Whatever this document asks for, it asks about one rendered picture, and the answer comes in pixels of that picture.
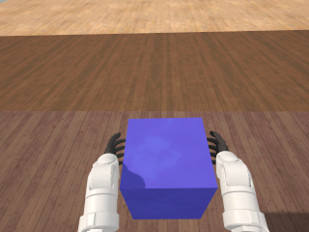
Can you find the robot right hand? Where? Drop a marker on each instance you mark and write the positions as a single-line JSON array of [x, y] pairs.
[[220, 145]]

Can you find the robot left hand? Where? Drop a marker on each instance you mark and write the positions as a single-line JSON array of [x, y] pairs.
[[111, 146]]

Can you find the carton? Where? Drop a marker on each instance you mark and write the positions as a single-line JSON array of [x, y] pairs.
[[167, 171]]

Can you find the left robot forearm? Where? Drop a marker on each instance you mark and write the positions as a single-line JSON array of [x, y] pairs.
[[101, 198]]

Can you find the right robot forearm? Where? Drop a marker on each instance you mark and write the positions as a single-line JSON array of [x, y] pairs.
[[241, 208]]

